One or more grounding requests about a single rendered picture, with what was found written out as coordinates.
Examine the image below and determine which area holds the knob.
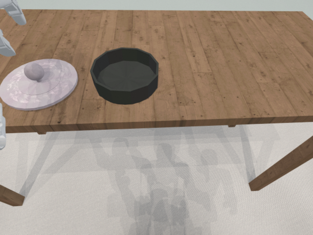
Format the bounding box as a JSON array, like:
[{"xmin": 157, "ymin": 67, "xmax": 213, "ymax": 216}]
[{"xmin": 24, "ymin": 63, "xmax": 45, "ymax": 80}]

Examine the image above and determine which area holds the left robot hand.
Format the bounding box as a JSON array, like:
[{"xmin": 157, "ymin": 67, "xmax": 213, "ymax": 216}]
[{"xmin": 0, "ymin": 0, "xmax": 26, "ymax": 57}]

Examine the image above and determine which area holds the table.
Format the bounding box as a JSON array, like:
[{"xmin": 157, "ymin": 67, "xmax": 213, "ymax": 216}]
[{"xmin": 0, "ymin": 9, "xmax": 313, "ymax": 206}]

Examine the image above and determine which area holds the pot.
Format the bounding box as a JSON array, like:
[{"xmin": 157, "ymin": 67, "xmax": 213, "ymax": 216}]
[{"xmin": 90, "ymin": 47, "xmax": 159, "ymax": 105}]

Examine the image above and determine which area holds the lid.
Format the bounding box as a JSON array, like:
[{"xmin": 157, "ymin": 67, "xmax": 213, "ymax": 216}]
[{"xmin": 0, "ymin": 59, "xmax": 78, "ymax": 111}]

